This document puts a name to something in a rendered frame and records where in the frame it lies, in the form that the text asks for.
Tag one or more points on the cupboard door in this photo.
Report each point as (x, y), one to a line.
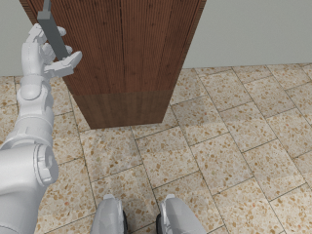
(127, 46)

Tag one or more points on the handle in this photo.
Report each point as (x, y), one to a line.
(50, 29)

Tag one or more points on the robot right thigh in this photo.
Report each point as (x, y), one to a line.
(182, 220)

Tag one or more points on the left robot forearm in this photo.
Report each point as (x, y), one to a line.
(35, 122)

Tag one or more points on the right robot shin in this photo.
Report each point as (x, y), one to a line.
(167, 229)

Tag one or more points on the robot left hand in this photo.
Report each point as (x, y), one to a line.
(34, 58)

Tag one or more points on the robot left upper arm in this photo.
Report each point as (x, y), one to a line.
(25, 174)

